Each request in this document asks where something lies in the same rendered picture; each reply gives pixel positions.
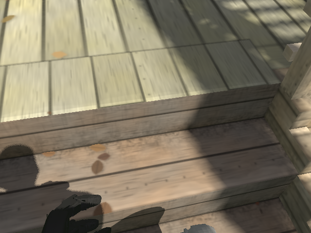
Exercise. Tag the stairs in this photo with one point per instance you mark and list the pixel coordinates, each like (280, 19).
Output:
(159, 166)

